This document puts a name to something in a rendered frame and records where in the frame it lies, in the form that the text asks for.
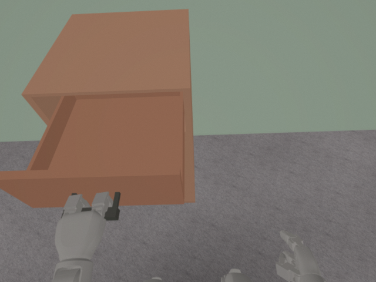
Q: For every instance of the right robot shin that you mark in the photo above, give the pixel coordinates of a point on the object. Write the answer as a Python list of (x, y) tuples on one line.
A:
[(234, 270)]

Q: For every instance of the robot right hand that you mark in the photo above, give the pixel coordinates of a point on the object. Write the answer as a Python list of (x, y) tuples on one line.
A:
[(292, 266)]

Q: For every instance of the robot left hand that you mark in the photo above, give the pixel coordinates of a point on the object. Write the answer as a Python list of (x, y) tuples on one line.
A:
[(78, 233)]

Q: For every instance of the drawer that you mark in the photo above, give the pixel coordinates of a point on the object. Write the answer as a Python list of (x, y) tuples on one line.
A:
[(132, 143)]

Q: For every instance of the robot left forearm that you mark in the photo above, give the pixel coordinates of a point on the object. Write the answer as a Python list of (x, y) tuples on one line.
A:
[(73, 270)]

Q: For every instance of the handle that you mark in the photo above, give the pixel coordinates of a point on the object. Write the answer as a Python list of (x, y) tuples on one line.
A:
[(112, 213)]

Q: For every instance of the cabinet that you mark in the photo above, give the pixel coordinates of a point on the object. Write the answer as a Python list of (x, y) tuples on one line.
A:
[(115, 53)]

